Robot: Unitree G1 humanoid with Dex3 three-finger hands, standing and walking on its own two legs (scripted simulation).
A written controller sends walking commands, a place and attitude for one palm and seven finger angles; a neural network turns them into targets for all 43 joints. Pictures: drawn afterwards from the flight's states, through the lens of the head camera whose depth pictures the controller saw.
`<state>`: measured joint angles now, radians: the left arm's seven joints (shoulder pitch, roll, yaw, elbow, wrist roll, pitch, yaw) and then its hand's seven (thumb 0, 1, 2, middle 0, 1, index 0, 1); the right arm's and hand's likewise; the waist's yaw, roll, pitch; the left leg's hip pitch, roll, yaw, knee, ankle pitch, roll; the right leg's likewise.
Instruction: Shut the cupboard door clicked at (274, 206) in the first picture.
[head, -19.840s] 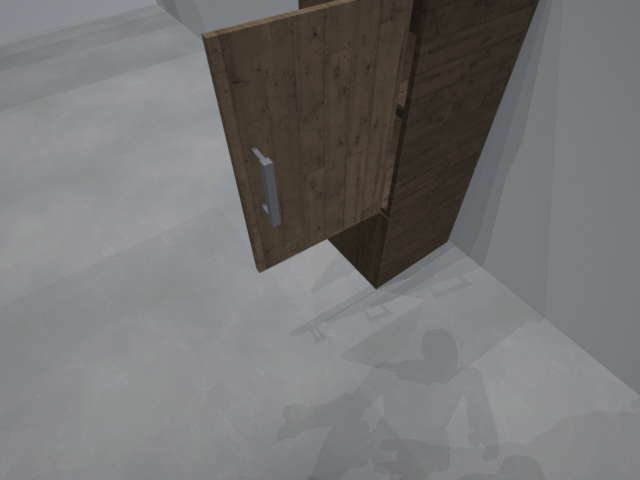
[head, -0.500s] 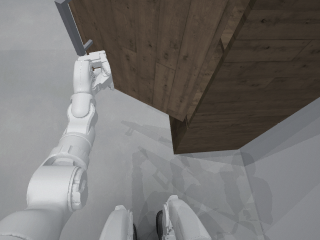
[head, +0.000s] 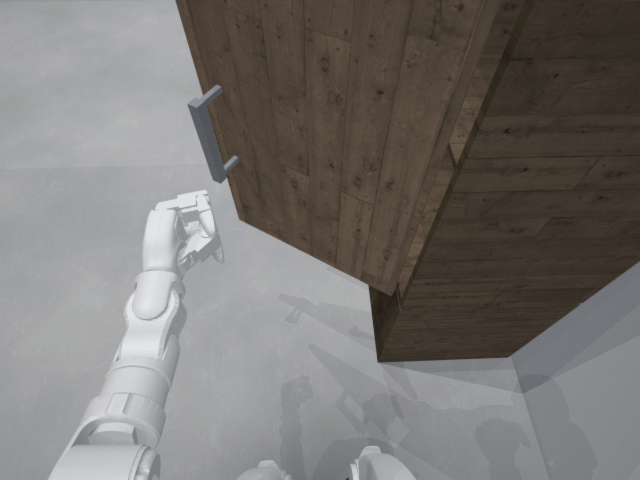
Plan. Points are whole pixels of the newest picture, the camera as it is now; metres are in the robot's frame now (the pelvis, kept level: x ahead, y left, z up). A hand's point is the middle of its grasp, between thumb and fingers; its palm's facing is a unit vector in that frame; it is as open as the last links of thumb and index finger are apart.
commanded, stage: draw the hand back to the body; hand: left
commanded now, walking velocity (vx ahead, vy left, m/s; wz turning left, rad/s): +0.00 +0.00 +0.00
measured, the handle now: (217, 137) +0.64 +0.16 +0.01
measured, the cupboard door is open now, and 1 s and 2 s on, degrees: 58 58 58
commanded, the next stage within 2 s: step back with the hand held close in 1.28 s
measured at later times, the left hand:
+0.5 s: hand (74, 294) +0.29 +0.22 +0.15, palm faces +0.21 -0.94 -0.25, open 3.4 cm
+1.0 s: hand out of the picture +0.19 +0.30 +0.23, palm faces +0.50 -0.74 -0.45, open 6.8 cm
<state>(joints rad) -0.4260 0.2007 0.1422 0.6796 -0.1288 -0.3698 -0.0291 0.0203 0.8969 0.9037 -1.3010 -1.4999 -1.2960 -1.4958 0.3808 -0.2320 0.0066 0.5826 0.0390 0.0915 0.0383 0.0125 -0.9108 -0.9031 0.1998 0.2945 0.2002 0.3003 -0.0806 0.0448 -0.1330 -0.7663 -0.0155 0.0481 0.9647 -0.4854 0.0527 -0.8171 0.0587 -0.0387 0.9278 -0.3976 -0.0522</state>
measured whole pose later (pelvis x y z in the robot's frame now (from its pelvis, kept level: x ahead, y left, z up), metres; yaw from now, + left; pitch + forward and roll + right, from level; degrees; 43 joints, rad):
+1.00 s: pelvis +0.02 +0.02 +0.06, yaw +3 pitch -3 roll -1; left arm 0.50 0.38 0.38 -0.42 -0.08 -0.05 0.11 0.02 0.89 0.90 -0.32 -0.42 -0.32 -0.42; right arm 0.21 -0.24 0.02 0.61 0.03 -0.04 -0.05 0.02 -0.91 -0.90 0.20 0.29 0.20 0.30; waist 0.06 0.10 -0.01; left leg -0.09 -0.06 0.00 0.43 -0.29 0.07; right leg -0.12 0.02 -0.05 0.41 -0.23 -0.02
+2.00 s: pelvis -0.03 +0.03 +0.05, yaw +1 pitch +1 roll -1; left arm 0.56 0.44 0.44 -0.47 -0.05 -0.17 0.12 0.02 0.89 0.90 -0.21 -0.30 -0.21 -0.30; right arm 0.19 -0.22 0.00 0.53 0.02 0.05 -0.08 0.02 -0.91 -0.90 0.20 0.29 0.20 0.30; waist -0.01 0.00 -0.04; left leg -0.34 -0.06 0.05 0.60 -0.28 0.09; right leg -0.38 0.02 -0.02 0.56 -0.20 -0.01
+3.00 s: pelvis -0.19 -0.02 +0.05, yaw -2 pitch +4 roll -3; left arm 0.67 0.58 0.51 -0.70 -0.07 -0.30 0.07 0.02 0.88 0.90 -0.22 -0.30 -0.22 -0.30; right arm 0.15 -0.16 0.02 0.59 0.03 -0.05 -0.06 0.01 -0.91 -0.90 0.20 0.30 0.20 0.30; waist -0.01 -0.05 -0.04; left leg -0.54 0.04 0.01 0.67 -0.22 0.00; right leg -0.14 0.09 -0.01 0.47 -0.40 -0.04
